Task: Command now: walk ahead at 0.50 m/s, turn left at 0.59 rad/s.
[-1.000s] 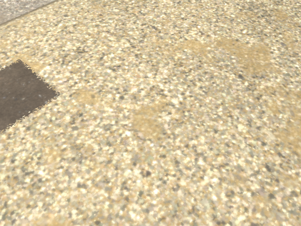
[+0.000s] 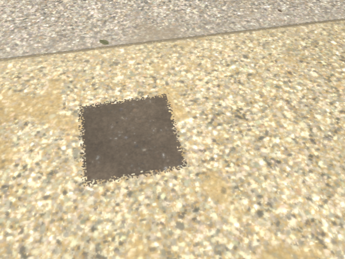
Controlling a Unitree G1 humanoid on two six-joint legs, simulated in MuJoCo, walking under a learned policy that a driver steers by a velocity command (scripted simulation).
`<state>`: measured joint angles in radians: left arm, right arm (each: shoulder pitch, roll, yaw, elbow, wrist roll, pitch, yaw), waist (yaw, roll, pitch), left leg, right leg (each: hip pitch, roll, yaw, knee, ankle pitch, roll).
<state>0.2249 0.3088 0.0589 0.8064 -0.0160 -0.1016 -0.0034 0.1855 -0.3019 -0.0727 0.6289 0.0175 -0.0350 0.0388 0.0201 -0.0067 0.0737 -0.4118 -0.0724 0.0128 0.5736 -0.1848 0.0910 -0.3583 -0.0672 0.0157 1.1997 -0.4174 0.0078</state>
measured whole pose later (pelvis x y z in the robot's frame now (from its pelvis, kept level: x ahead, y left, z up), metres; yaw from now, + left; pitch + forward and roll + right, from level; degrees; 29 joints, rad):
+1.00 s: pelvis +0.57 +0.03 +0.00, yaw +8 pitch +2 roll -1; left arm 0.36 0.30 0.04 0.88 -0.02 -0.06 -0.01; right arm 0.10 -0.27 -0.04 0.67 0.00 -0.08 0.03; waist 0.05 -0.02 0.03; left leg -0.44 -0.01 0.04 0.55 -0.15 0.05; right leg -0.24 0.00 0.04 1.02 -0.47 -0.02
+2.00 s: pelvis +1.13 +0.10 +0.00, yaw +7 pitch +2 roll -1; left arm 0.37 0.30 0.06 0.93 -0.01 -0.04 0.01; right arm 0.04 -0.26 -0.04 0.76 0.00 -0.09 0.03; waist 0.06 -0.01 0.03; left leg -0.49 0.01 0.04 0.55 -0.09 0.05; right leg -0.04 -0.01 -0.01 0.61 -0.48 -0.01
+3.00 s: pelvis +1.69 +0.06 +0.00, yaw -19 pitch +2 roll -1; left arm 0.37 0.28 0.07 0.82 -0.01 -0.05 0.01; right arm 0.02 -0.27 -0.04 0.77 0.00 -0.11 0.04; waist 0.08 0.03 0.01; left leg -0.51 0.02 -0.01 0.47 0.01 0.02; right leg 0.02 0.08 0.12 0.36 -0.40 -0.06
